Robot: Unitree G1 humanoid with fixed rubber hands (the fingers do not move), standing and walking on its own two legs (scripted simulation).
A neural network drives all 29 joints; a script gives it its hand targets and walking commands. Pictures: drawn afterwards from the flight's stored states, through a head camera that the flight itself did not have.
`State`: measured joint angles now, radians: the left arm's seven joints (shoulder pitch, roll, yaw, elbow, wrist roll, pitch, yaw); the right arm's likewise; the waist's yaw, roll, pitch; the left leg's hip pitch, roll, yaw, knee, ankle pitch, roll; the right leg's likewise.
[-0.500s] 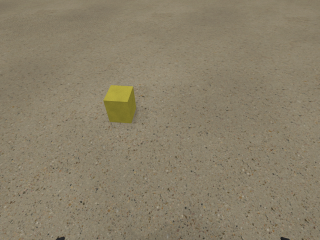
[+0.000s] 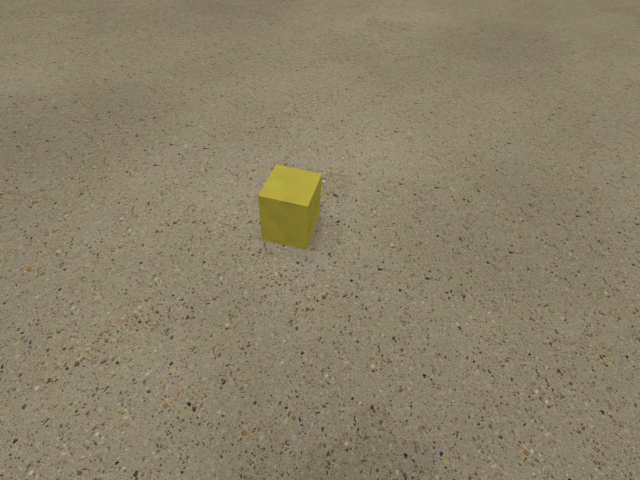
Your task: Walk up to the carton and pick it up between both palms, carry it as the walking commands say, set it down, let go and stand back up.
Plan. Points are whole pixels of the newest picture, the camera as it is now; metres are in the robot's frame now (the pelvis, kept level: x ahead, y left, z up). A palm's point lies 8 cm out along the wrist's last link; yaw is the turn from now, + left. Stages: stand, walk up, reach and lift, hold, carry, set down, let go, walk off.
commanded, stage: walk up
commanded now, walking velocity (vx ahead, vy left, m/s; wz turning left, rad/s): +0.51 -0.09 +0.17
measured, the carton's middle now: (291, 207) +1.27 +0.11 -0.65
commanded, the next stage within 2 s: none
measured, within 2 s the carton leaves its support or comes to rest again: neither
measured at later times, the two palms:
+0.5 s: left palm (192, 402) +0.28 +0.20 -0.12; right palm (525, 389) +0.31 -0.32 -0.14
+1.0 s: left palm (185, 268) +0.54 +0.28 -0.14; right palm (445, 268) +0.53 -0.23 -0.11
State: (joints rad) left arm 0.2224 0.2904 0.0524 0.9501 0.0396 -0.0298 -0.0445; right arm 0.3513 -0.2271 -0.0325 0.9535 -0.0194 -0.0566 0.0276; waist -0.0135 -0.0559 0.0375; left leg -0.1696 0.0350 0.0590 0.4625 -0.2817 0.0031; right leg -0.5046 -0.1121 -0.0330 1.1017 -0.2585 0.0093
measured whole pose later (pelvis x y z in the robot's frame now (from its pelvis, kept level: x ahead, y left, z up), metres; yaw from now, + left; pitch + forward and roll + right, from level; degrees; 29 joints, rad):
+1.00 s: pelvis +0.50 +0.03 +0.01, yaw +3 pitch +0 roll -2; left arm 0.23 0.25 0.06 0.99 0.03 -0.03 -0.03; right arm 0.30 -0.20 -0.05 1.00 -0.02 -0.09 0.02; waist -0.01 -0.05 0.04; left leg -0.21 0.06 0.14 0.41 -0.20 0.02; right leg -0.48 -0.11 -0.05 1.11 -0.25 0.01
